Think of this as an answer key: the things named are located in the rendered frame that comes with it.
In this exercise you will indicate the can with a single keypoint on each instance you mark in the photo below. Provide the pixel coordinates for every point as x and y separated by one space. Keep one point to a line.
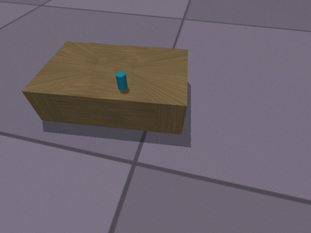
121 80

